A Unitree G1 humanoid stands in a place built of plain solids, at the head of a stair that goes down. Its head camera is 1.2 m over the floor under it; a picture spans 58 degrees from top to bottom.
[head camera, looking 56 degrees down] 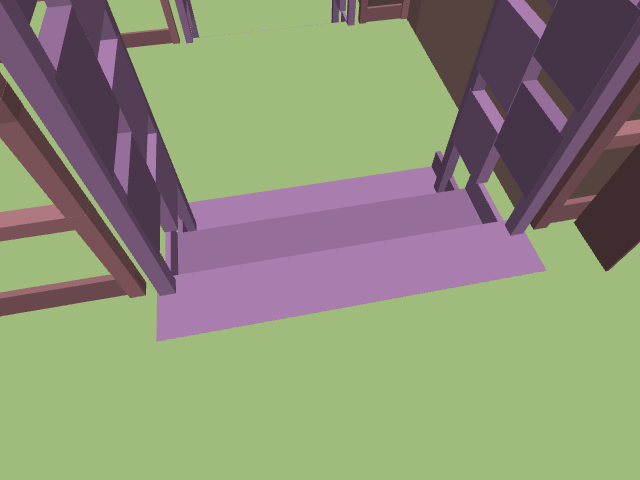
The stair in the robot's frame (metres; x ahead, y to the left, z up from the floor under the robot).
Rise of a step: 0.18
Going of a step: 0.30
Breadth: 1.22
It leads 11 degrees to the left of straight ahead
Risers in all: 3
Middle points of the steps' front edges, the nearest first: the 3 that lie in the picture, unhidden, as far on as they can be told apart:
0.78 -0.08 0.00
1.08 -0.03 -0.18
1.37 0.03 -0.35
